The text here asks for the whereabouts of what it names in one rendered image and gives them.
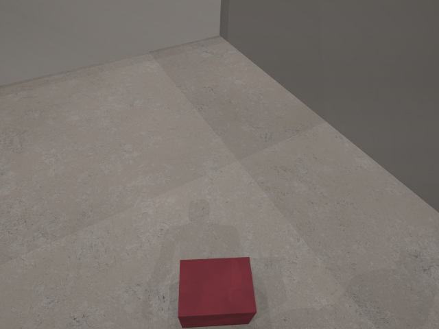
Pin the carton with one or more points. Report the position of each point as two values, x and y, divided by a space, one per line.
216 292

